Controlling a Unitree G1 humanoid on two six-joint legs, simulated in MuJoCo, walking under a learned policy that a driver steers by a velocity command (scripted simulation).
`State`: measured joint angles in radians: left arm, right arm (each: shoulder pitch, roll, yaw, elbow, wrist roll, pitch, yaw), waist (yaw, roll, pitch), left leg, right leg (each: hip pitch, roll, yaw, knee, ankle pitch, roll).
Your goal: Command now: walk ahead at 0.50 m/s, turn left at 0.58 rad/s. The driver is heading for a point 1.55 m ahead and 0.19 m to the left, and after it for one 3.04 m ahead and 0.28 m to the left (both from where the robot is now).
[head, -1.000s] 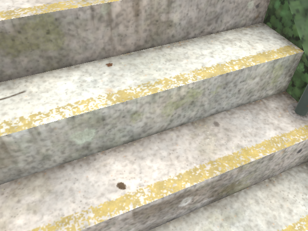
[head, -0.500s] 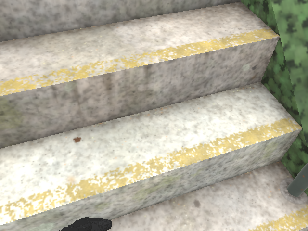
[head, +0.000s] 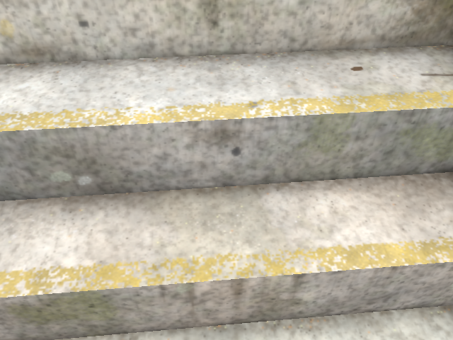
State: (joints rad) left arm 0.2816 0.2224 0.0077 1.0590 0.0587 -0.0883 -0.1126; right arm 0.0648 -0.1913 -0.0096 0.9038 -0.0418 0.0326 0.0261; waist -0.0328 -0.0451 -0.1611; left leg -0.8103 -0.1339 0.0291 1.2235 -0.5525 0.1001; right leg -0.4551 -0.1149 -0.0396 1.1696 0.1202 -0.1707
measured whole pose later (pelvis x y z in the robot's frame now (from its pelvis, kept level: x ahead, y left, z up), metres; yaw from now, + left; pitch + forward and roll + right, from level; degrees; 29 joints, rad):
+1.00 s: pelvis +0.48 +0.05 +0.39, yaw +22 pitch +9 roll +5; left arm 0.46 0.11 0.01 1.18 0.06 -0.12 -0.15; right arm -0.08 -0.14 0.03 0.82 -0.03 0.03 0.07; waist 0.02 -0.03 -0.17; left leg -0.90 -0.02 0.21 1.19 -0.46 0.10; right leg -0.41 -0.10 0.11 1.13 0.06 -0.13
